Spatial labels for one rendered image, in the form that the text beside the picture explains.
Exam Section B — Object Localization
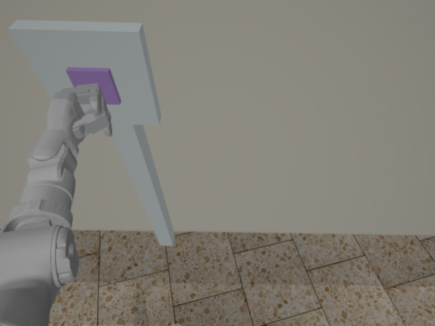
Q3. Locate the robot left upper arm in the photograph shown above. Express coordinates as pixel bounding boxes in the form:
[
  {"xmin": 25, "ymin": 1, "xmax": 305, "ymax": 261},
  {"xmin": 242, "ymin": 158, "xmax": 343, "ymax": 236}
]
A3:
[{"xmin": 0, "ymin": 225, "xmax": 79, "ymax": 326}]

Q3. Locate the button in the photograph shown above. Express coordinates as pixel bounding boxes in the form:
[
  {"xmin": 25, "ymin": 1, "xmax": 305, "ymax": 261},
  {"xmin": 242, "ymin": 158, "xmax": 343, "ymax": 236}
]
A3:
[{"xmin": 66, "ymin": 67, "xmax": 121, "ymax": 105}]

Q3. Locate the left robot hand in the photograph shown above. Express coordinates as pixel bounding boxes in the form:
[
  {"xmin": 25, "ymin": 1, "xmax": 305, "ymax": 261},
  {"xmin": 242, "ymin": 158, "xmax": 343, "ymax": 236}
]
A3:
[{"xmin": 46, "ymin": 84, "xmax": 112, "ymax": 145}]

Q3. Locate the robot left forearm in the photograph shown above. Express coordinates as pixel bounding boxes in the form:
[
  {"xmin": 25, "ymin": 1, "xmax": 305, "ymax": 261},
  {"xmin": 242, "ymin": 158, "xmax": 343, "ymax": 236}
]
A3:
[{"xmin": 0, "ymin": 130, "xmax": 79, "ymax": 234}]

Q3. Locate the panel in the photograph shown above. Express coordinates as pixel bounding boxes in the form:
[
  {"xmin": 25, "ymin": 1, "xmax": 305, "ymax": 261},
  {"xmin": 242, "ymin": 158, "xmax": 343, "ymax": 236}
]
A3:
[{"xmin": 8, "ymin": 20, "xmax": 175, "ymax": 246}]

